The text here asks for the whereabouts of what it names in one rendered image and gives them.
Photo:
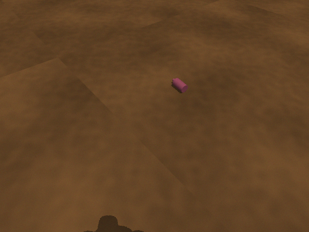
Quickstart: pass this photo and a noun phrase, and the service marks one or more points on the bottle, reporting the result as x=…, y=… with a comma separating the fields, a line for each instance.
x=180, y=85

